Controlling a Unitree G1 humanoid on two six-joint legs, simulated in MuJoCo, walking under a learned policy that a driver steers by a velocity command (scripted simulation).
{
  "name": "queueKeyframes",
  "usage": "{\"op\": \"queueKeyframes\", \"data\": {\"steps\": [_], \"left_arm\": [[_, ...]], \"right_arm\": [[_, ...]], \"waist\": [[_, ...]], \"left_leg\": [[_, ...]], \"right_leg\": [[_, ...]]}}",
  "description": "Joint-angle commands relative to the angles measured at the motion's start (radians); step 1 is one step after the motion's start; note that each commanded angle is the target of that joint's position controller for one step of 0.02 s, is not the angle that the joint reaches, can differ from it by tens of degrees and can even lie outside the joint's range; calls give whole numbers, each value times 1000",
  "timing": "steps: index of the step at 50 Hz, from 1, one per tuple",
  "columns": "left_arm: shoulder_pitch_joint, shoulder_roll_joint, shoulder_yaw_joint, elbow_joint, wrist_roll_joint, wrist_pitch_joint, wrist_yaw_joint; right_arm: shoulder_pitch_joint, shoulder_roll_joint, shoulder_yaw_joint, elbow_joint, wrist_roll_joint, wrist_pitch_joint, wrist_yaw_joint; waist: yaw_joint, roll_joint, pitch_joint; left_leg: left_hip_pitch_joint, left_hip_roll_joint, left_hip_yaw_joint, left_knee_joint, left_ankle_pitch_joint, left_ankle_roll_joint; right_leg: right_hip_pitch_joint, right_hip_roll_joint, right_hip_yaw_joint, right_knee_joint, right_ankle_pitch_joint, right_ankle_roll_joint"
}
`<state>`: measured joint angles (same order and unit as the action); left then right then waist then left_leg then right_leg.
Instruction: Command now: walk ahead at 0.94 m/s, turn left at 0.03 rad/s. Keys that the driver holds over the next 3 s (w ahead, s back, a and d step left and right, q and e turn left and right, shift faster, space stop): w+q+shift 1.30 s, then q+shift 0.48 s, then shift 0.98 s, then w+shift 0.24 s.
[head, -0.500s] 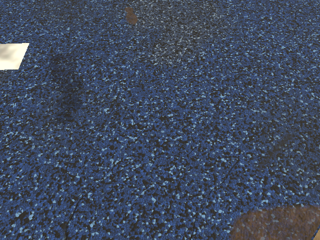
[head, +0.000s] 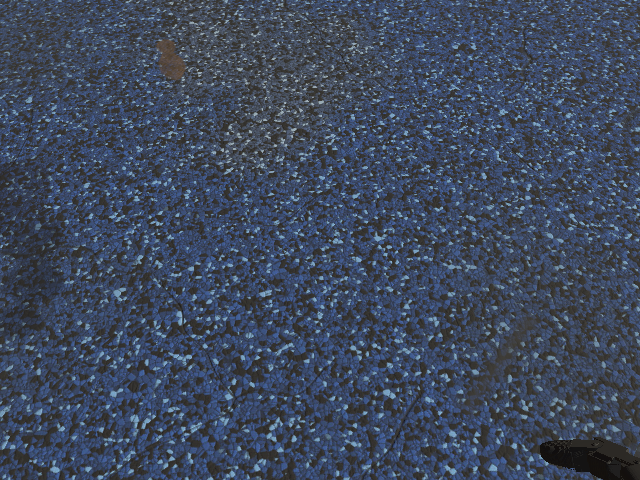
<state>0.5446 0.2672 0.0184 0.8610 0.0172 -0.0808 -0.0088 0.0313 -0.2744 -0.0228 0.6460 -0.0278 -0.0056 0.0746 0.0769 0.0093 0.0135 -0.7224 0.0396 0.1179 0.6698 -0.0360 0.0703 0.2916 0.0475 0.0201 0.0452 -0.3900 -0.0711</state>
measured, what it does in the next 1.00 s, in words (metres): walks ahead, turning left: left foot, then right foot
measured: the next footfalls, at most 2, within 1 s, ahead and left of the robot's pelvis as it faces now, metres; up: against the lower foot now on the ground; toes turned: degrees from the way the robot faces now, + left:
left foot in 0.06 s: +0.26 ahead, +0.08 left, +0.00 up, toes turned +4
right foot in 0.48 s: +0.68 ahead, -0.08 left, +0.00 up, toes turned +22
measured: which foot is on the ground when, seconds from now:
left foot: up 0.00-0.04, down 0.06-0.50, up 0.52-0.90, down 0.92-1.00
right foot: down 0.00-0.08, up 0.10-0.46, down 0.48-0.92, up 0.94-1.00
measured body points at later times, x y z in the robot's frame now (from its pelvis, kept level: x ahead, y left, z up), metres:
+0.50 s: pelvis +0.47 +0.01 +0.00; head +0.50 +0.02 +0.45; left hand +0.68 +0.29 -0.04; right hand +0.52 -0.28 -0.12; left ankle +0.23 +0.07 -0.70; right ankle +0.65 -0.09 -0.72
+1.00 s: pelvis +0.87 +0.22 -0.02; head +0.90 +0.24 +0.43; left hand +0.70 +0.42 -0.15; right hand +1.19 +0.16 -0.12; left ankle +0.91 +0.27 -0.71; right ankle +0.81 -0.04 -0.57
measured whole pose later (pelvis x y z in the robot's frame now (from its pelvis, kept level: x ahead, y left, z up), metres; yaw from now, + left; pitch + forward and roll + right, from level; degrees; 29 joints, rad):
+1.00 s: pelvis +0.87 +0.22 -0.02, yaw +49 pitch +0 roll +0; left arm 0.36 0.24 0.01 0.80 0.04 -0.07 0.00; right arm 0.15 -0.33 -0.05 0.69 -0.02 0.01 0.03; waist 0.03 0.02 0.07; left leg -0.49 -0.17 0.11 0.79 -0.30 0.22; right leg -0.18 -0.06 -0.03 1.40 -0.38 0.03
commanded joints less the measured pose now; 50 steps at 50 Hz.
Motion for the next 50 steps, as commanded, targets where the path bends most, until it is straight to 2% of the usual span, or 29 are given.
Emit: {"op": "queueKeyframes", "data": {"steps": [1, 3, 4, 5, 6, 8, 10, 12, 16, 18, 21, 23, 24, 25, 26, 27, 28, 29, 32, 34, 39, 42, 44, 45, 46, 47, 48, 49, 50], "left_arm": [[-50, 214, 51, -18, 22, -13, 18], [-127, 241, 64, -22, 42, 10, 33], [-93, 162, 43, -63, 16, -1, 20], [-107, 92, 28, -80, 16, -29, -5], [-196, 114, 21, -122, 17, -43, -6], [-281, 122, 8, -145, 27, -61, -9], [-306, 96, -5, -179, 58, -30, -11], [-341, 84, -16, -206, 67, 3, -14], [-578, 63, -44, -301, 28, 2, -39], [-604, 69, -40, -303, 13, 2, -41], [-595, 115, -21, -301, 16, -4, -24], [-393, 178, 15, -247, 18, -13, 2], [-197, 228, 40, -211, 27, -18, 23], [0, 314, 70, -193, 64, -20, 44], [-76, 374, 84, -190, 61, -9, 34], [-196, 256, 71, -208, 51, -2, 29], [-246, 170, 52, -209, 44, -1, 25], [-252, 135, 43, -189, 48, -1, 21], [-188, 78, 28, -105, 21, -23, 14], [-181, 76, 27, -82, 8, -39, 2], [-202, 132, 38, -53, 15, -56, 8], [-127, 194, 51, -39, 15, -39, 23], [-154, 265, 71, -57, 19, -5, 38], [-203, 279, 76, -82, 22, 10, 39], [-210, 247, 74, -87, 30, 17, 27], [-211, 93, 35, -130, 48, 10, 12], [-201, 143, 37, -259, 18, -13, 11], [-292, 180, 33, -265, 24, -37, 10], [-306, 180, 29, -257, 20, -46, 11]], "right_arm": [[15, -105, -25, -50, 4, -15, -25], [443, -171, -59, 83, 6, -17, -53], [562, -272, -97, 113, -10, -15, -69], [533, -294, -107, 134, 9, -13, -60], [403, -260, -102, 113, 10, -19, -50], [368, -170, -86, 130, 10, -31, -55], [339, -122, -62, 158, 4, -43, -63], [342, -137, -63, 158, 15, -62, -63], [332, -182, -85, 128, 25, -81, -61], [361, -208, -98, 128, 37, -86, -54], [407, -227, -108, 137, 37, -77, -62], [404, -263, -114, 142, 25, -72, -64], [368, -247, -110, 133, 21, -79, -59], [362, -98, -71, 91, 34, -92, -64], [430, -41, -44, 21, 68, -88, -61], [340, -115, -50, 51, 41, -65, -71], [271, -131, -53, 51, 22, -55, -62], [231, -125, -54, 51, 13, -45, -48], [163, -64, -39, 2, -5, -2, -13], [100, -46, -24, -48, -6, 12, -2], [-59, -64, 0, -121, -2, 12, 25], [-65, -89, -2, -100, -2, 4, 24], [161, -146, -28, -35, 2, -3, 9], [383, -189, -55, 34, 3, -6, -8], [487, -233, -86, 91, 11, -4, -37], [399, -315, -105, 78, 29, 12, -58], [376, -388, -119, 24, 0, 24, -59], [383, -338, -119, 22, 3, 24, -70], [353, -284, -107, 41, 5, 14, -78]], "waist": [[-116, -144, -8], [-322, -138, -190], [-312, 45, -290], [-226, 286, -331], [-192, 182, -210], [-140, -46, -49], [-57, -28, 37], [-34, 0, 86], [-86, 20, 147], [-120, 18, 103], [-132, 32, 44], [-27, 3, -109], [79, -5, -211], [126, -190, -368], [14, -466, -454], [10, -258, -271], [12, -132, -154], [0, -69, -93], [-44, -126, -11], [-64, -113, 17], [-98, -57, 129], [-111, -64, 83], [-248, -115, -58], [-346, -115, -154], [-355, -15, -184], [-234, 214, -108], [-195, 228, -324], [-215, 45, -235], [-161, -43, -74]], "left_leg": [[278, -129, 76, -19, -118, 75], [715, -156, 37, -45, -209, 118], [1020, 23, -299, -74, -553, 205], [1106, 210, -899, -329, -752, 299], [1037, 217, -1001, -422, -694, 316], [754, 186, -780, -448, -529, 274], [524, 102, -636, -473, -434, 253], [397, 69, -570, -519, -420, 269], [202, -14, -454, -606, -265, 203], [258, 1, -463, -601, -144, 169], [495, 28, -486, -455, 114, 126], [555, -9, -444, -130, 394, 83], [415, -55, -415, 142, 318, 61], [195, -131, -324, 512, -151, 54], [-7, -153, -241, 722, -456, 47], [-94, -60, -221, 773, -340, 56], [-94, -20, -201, 719, -268, 51], [-61, 11, -198, 677, -240, 40], [-69, 60, -184, 643, -226, 24], [-97, 69, -160, 612, -170, 22], [6, 42, -25, 259, 17, 54], [193, -82, 106, 117, -4, 107], [461, -143, 86, 109, -93, 145], [710, -157, 28, 82, -131, 182], [941, -133, -75, 17, -188, 211], [971, 38, -388, -1, -96, 253], [1209, 190, -866, -251, -284, 437], [1119, 217, -941, -401, -412, 398], [936, 192, -879, -438, -367, 362]], "right_leg": [[-95, -254, -41, 232, 1366, -81], [-249, -240, -103, 761, 1427, -53], [-606, -135, -108, 1178, 1012, -16], [-904, 77, -15, 1458, 56, 14], [-1054, 31, 102, 1519, 74, -3], [-1006, -86, 105, 1354, 144, -10], [-920, -123, 97, 1225, 88, 32], [-919, -151, 69, 1111, 51, 74], [-730, -136, -9, 677, 365, 132], [-626, -105, -19, 588, 517, 127], [-607, -77, -3, 480, 438, 113], [-368, -24, -31, 459, 247, 89], [-121, -103, 21, 505, 160, 67], [127, -392, 364, 438, -297, 22], [152, -569, 892, 192, -492, -56], [13, -502, 774, 190, -522, -54], [-110, -453, 560, 220, -317, -40], [-202, -408, 409, 220, -101, -23], [-298, -342, 149, 200, 202, 17], [-331, -343, 33, 169, 370, 24], [-391, -272, -242, 75, 623, 46], [-283, -258, -310, 201, 1227, 67], [-275, -303, -293, 525, 1478, 62], [-379, -318, -264, 802, 1433, 47], [-598, -223, -256, 1162, 809, 58], [-905, -54, -229, 1564, -101, 82], [-1164, -15, 3, 1677, -106, 99], [-1220, -77, 69, 1582, -17, 95], [-1191, -112, 66, 1466, 37, 95]]}}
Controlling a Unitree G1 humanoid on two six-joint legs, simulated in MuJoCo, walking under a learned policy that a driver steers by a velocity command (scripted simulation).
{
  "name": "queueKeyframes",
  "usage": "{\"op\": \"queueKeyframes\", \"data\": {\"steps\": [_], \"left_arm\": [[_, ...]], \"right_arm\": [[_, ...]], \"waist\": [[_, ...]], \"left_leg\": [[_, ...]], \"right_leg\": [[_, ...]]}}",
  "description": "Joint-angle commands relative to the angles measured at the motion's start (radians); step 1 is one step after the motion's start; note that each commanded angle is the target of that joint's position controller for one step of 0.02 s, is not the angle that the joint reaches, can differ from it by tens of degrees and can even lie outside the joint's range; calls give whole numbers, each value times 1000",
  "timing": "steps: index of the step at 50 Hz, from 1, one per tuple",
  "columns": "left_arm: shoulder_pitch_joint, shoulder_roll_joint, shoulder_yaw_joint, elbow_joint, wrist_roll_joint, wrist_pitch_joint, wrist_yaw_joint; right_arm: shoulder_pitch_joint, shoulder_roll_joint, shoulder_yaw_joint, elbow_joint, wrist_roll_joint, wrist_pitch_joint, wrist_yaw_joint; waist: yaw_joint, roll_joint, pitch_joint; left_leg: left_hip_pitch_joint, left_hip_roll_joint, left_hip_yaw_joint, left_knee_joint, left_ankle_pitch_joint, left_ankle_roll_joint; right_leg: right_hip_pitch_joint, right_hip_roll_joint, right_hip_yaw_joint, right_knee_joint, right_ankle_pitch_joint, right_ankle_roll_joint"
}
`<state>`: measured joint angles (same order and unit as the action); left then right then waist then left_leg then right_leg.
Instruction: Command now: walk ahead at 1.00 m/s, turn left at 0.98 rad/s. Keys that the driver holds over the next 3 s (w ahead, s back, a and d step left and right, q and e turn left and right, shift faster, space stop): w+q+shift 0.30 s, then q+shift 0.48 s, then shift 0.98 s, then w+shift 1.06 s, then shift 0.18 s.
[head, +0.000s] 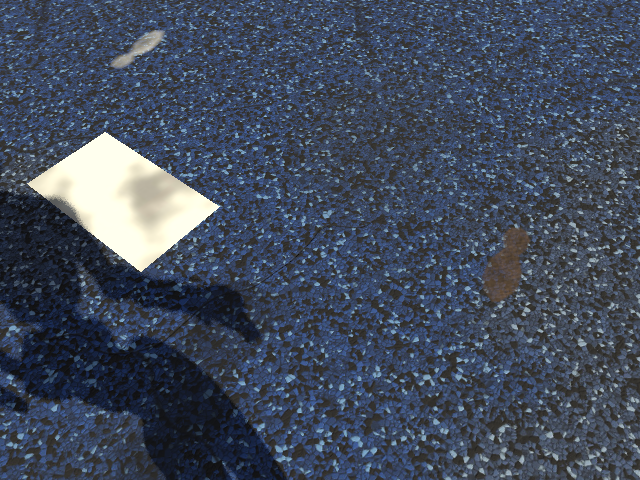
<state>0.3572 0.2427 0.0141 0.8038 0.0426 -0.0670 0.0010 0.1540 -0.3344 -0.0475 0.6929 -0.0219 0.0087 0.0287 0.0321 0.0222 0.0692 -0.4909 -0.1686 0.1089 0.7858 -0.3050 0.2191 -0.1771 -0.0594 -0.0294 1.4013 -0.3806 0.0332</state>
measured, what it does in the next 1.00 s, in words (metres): walks ahead, turning left: right foot, then left foot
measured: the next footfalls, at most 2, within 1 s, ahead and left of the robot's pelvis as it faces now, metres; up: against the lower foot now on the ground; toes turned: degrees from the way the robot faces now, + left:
right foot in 0.32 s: +0.54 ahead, -0.15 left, +0.00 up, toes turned +21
left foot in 0.72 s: +0.66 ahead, +0.17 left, +0.00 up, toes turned +42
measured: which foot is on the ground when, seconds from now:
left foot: down 0.00-0.32, up 0.34-0.70, down 0.72-1.00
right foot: up 0.00-0.30, down 0.32-0.72, up 0.74-1.00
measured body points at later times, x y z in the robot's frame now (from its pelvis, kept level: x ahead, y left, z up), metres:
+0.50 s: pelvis +0.43 -0.05 +0.04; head +0.47 -0.03 +0.49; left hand +0.40 +0.26 -0.06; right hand +0.72 -0.25 -0.05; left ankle +0.36 +0.02 -0.60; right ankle +0.50 -0.16 -0.69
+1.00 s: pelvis +0.64 +0.04 +0.04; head +0.66 +0.10 +0.49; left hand +0.58 +0.38 -0.04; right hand +0.97 -0.01 -0.04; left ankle +0.63 +0.14 -0.69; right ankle +0.83 -0.02 -0.64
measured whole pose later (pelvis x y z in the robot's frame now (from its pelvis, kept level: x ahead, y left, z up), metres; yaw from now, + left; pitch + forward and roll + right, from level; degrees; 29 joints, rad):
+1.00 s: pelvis +0.64 +0.04 +0.04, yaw +53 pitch +1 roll -1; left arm 0.00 0.31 0.04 0.64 0.00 -0.02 0.02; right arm 0.14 -0.30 -0.07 0.60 0.00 0.04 -0.03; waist -0.04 -0.02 0.10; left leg -0.38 -0.13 -0.13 0.49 -0.12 0.08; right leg -0.58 -0.04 0.10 0.93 -0.33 0.10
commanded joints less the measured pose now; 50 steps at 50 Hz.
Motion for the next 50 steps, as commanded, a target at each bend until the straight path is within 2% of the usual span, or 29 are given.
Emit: {"op": "queueKeyframes", "data": {"steps": [1, 4, 7, 9, 13, 14, 15, 16, 17, 18, 19, 20, 21, 22, 23, 25, 28, 31, 34, 35, 36, 37, 38, 39, 40, 41, 43, 45, 50], "left_arm": [[-135, 191, 28, -193, 9, -52, 5], [-104, 161, 20, -186, 36, 11, 2], [-302, 100, -5, -270, 15, 19, -16], [-348, 83, -13, -282, -9, 15, -25], [-324, 152, 10, -273, -21, 9, -13], [-232, 195, 29, -247, -22, 6, -2], [-59, 232, 49, -210, -22, 1, 12], [138, 294, 74, -174, 0, -6, 35], [189, 357, 83, -169, 48, -12, 43], [96, 366, 94, -177, 31, -6, 31], [-16, 246, 71, -199, 20, -2, 26], [-63, 163, 49, -192, 14, 2, 19], [-70, 134, 38, -176, 16, 4, 16], [-143, 133, 52, -193, -40, -15, 26], [-169, 130, 51, -178, -51, -28, 31], [-223, 135, 62, -161, -59, -33, 35], [-296, 213, 91, -165, -56, -21, 45], [-297, 254, 106, -154, -83, -18, 41], [-305, 283, 121, -165, -106, 3, 34], [-315, 258, 115, -175, -103, 13, 30], [-232, 139, 83, -174, -59, 17, 17], [-111, 129, 67, -215, -35, 10, 9], [-171, 231, 75, -227, -48, -8, -1], [-263, 250, 78, -248, -62, -15, -1], [-273, 241, 80, -232, -49, -11, 11], [-266, 233, 79, -216, -36, -2, 22], [-246, 223, 82, -196, -32, 20, 20], [-240, 164, 64, -189, -30, 26, 19], [-265, 121, 46, -194, -42, 54, 16]], "right_arm": [[200, -197, -74, 6, 1, -18, -37], [158, -140, -47, 8, 10, -64, -37], [147, -141, -52, 10, 13, -86, -28], [159, -155, -62, 18, 19, -90, -18], [213, -185, -77, 36, 24, -83, -21], [210, -211, -82, 37, 17, -80, -23], [171, -239, -87, 35, 13, -80, -19], [145, -172, -69, 19, 12, -90, -16], [181, 12, -24, -31, 40, -90, -26], [250, -53, -20, -62, 34, -79, -36], [184, -110, -32, -28, 9, -57, -43], [129, -111, -34, -24, 0, -43, -34], [99, -101, -38, -25, -3, -29, -21], [84, -96, -52, -70, 93, -22, -30], [90, -96, -49, -87, 104, -10, -26], [32, -47, -32, -131, 80, 9, -17], [2, -30, -22, -146, 51, 9, 10], [24, -73, -44, -121, 45, 18, 33], [128, -164, -95, -100, 51, 24, 32], [245, -202, -123, -70, 54, 22, 19], [219, -229, -129, -70, 75, 18, -7], [100, -327, -129, -164, 24, 6, -8], [90, -282, -122, -209, 7, -7, 5], [41, -254, -114, -213, 24, -19, 7], [-8, -199, -99, -210, 48, -24, 0], [-38, -159, -84, -211, 56, -23, -11], [-65, -142, -75, -205, 35, -10, -31], [-38, -145, -76, -182, 25, 0, -52], [-49, -115, -64, -166, 19, 34, -67]], "waist": [[-65, -116, -65], [24, -124, -4], [-11, -75, 53], [-45, -34, 23], [-60, 10, -57], [-14, 4, -125], [99, -16, -211], [183, -53, -301], [125, -315, -375], [35, -414, -434], [27, -223, -288], [23, -112, -186], [12, -81, -142], [-6, -193, -93], [-31, -236, -87], [-46, -185, -19], [-59, -122, -48], [-77, -92, -95], [-152, -85, -160], [-215, -32, -200], [-145, 204, -156], [-25, 347, -314], [-99, 183, -485], [-91, 92, -363], [-52, -27, -258], [-30, -49, -225], [-4, -23, -200], [-11, -13, -225], [-35, 56, -244]], "left_leg": [[549, 354, -787, -552, 12, 191], [241, 256, -600, -569, 159, 171], [51, 158, -494, -616, 201, 119], [43, 131, -464, -606, 309, 64], [271, 172, -524, -457, 572, -8], [320, 167, -522, -320, 700, -32], [283, 139, -490, -94, 742, -58], [152, 85, -435, 208, 604, -89], [-126, -22, -313, 527, -242, -117], [-239, 23, -250, 653, -227, -120], [-262, 110, -221, 649, -124, -126], [-242, 147, -195, 601, -73, -142], [-222, 173, -184, 570, -69, -158], [-216, 234, -205, 563, -70, -186], [-201, 257, -202, 521, -55, -200], [-197, 278, -162, 359, -45, -229], [-48, 266, -99, 66, 189, -235], [113, 202, -31, -70, 305, -190], [285, 128, 11, -134, 234, -112], [465, 99, -6, -212, 295, -67], [590, 154, -165, -276, 615, -9], [808, 433, -753, -308, 698, 276], [813, 503, -927, -462, 376, 292], [703, 469, -860, -497, 261, 231], [579, 422, -753, -479, 272, 161], [472, 392, -662, -450, 391, 127], [298, 335, -519, -425, 596, 87], [248, 299, -443, -391, 760, 73], [178, 265, -423, -378, 482, 25]], "right_leg": [[-646, -34, 114, 31, 15, 2], [-474, -81, 109, -182, -67, 50], [-344, -69, 57, -491, 192, 60], [-211, -27, 41, -670, 418, 42], [-84, 39, 61, -843, 399, 8], [12, 71, 59, -844, 292, -1], [202, 74, 40, -856, 221, -9], [423, -47, 137, -852, 58, -34], [608, -375, 561, -974, -69, -88], [573, -455, 900, -1081, 49, -162], [437, -400, 705, -1053, 161, -167], [308, -340, 490, -1022, 365, -160], [237, -293, 345, -1015, 536, -144], [207, -219, 224, -1046, 630, -126], [159, -225, 176, -1058, 664, -134], [64, -228, 77, -1113, 702, -150], [5, -196, -78, -1139, 723, -145], [47, -168, -169, -1048, 838, -115], [84, -169, -186, -792, 1011, -94], [-11, -140, -188, -575, 885, -66], [-216, -17, -177, -313, 18, -13], [-534, 163, -52, 82, -360, 50], [-561, 132, 170, 100, -252, 28], [-572, 104, 186, 29, -177, 11], [-553, 62, 176, -52, -128, 15], [-496, 34, 173, -124, -104, 19], [-352, 24, 133, -234, -83, 29], [-301, 38, 91, -323, -35, 53], [-207, 41, 73, -520, 112, 72]]}}
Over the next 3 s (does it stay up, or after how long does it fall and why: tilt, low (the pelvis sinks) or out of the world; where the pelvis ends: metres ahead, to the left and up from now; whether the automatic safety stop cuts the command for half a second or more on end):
stays up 1.18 0.74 0.03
